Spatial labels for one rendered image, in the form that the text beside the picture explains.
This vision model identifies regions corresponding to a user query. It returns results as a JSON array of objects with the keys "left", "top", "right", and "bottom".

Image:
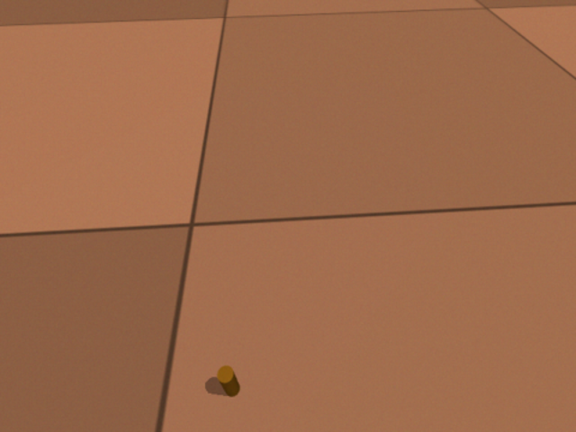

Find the can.
[{"left": 217, "top": 365, "right": 240, "bottom": 397}]

